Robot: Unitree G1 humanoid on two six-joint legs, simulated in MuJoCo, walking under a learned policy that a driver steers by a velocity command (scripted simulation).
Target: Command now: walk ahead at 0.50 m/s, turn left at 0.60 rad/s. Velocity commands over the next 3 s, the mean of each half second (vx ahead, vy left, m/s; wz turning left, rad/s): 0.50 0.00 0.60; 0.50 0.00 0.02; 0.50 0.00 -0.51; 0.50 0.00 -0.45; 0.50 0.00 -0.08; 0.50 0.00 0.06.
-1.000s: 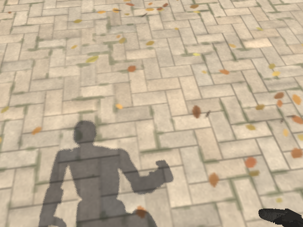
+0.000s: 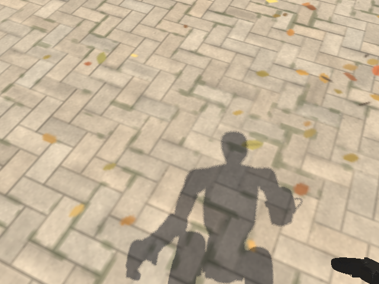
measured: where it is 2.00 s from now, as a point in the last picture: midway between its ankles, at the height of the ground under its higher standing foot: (190, 136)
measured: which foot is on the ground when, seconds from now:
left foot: up 0.00-0.02, down 0.04-0.54, up 0.56-0.96, down 0.98-1.00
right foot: down 0.00-0.06, up 0.08-0.50, down 0.52-0.98, up 1.00-1.00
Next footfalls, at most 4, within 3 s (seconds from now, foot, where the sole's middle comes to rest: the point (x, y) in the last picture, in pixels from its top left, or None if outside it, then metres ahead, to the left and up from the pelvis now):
0.04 left None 0.20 0.11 -0.77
0.52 right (223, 266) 0.51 -0.04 -0.77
0.98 left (139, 223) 0.63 0.27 -0.77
1.48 right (208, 159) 0.95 0.04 -0.77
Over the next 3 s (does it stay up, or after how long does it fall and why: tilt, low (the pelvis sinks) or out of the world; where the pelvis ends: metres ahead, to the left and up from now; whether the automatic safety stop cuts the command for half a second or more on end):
stays up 1.62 -0.03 0.00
